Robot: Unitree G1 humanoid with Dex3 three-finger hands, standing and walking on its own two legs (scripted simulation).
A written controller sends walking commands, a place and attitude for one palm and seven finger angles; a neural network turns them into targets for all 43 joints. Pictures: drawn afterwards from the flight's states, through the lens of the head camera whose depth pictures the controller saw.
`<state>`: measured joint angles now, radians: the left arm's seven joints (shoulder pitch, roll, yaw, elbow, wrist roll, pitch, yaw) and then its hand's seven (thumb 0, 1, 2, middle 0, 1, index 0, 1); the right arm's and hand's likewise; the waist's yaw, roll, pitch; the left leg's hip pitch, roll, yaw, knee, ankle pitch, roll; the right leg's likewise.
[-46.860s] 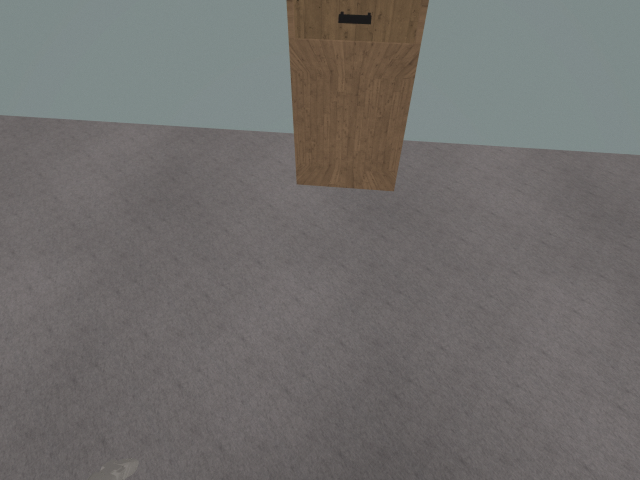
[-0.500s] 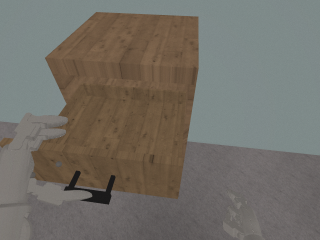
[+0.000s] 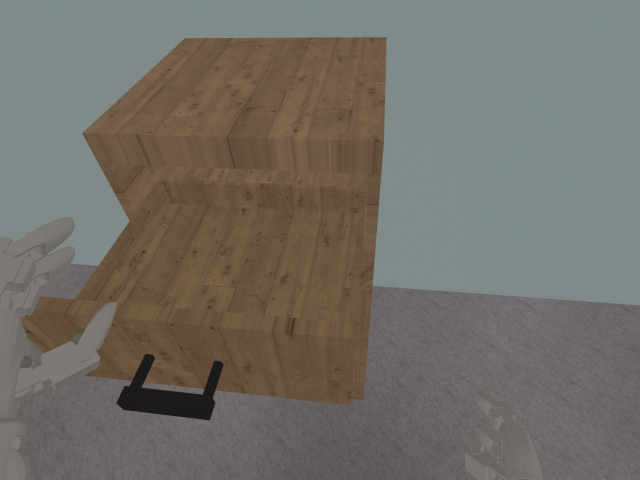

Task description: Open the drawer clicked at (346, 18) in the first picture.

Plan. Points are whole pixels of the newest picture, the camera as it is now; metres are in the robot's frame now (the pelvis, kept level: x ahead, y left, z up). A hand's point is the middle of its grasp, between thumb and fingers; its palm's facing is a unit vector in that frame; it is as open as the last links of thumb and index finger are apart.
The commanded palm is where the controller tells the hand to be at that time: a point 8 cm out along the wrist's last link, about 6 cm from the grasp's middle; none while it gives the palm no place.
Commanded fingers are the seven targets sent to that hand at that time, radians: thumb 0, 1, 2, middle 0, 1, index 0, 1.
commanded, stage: draw the hand back to the body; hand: left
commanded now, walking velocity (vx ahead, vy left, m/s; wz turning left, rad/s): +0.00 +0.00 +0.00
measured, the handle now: (173, 384) +0.22 +0.22 +0.02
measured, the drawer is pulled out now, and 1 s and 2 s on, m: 0.29 0.29 0.29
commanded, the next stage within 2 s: step back with the hand held close in 0.28 s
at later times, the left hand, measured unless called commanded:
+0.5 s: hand (76, 350) +0.17 +0.23 +0.19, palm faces +0.42 -0.78 -0.46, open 7.4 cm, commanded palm +0.10 +0.27 +0.20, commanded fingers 0.00 0.90 0.90 -0.20 -0.30 -0.20 -0.30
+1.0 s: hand (3, 419) +0.11 +0.26 +0.18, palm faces +0.38 -0.79 -0.48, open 7.4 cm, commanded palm +0.05 +0.30 +0.20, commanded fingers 0.00 0.90 0.90 -0.20 -0.30 -0.20 -0.30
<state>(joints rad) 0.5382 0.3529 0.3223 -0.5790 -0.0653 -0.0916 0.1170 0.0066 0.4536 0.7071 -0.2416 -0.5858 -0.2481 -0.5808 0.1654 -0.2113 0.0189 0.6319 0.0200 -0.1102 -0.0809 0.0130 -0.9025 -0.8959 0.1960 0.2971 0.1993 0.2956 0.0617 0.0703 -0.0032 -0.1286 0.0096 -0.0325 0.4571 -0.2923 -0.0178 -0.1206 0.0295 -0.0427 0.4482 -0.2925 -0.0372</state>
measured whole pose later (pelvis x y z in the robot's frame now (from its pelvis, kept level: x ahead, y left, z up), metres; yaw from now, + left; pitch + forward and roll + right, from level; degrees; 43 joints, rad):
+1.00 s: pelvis -0.07 +0.02 -0.01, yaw +1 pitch +2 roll -1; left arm 0.62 0.43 0.43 -0.68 -0.06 -0.18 0.14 0.02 0.89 0.90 -0.21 -0.30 -0.22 -0.30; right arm 0.17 -0.19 0.02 0.54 0.02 -0.05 -0.07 0.01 -0.90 -0.90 0.20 0.30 0.20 0.30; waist 0.00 -0.02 -0.01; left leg -0.39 -0.01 -0.02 0.58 -0.23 0.01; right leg -0.37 0.00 -0.06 0.55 -0.22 -0.02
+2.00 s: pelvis -0.26 -0.03 -0.01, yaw +0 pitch +1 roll -1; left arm 0.60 0.45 0.42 -0.73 -0.05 -0.20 0.13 0.02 0.89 0.90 -0.21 -0.30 -0.22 -0.30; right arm 0.15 -0.16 0.05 0.59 0.01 -0.10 -0.02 0.01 -0.90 -0.90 0.20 0.30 0.20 0.30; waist 0.00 0.01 0.02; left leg -0.48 0.09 -0.03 0.67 -0.29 -0.04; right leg -0.28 0.05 -0.08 0.57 -0.33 -0.04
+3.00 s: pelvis -0.30 -0.07 -0.01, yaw +6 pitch -1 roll +0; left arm 0.27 0.18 0.00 0.79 0.02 0.02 0.00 -0.03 0.98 0.89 -0.21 -0.30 -0.21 -0.30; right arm 0.26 -0.23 -0.01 0.90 -0.01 0.03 -0.02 0.01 -0.90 -0.90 0.20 0.30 0.20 0.30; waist -0.02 -0.01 0.12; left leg -0.28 0.00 -0.03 0.70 -0.44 0.00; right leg -0.31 0.06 -0.03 0.61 -0.29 -0.07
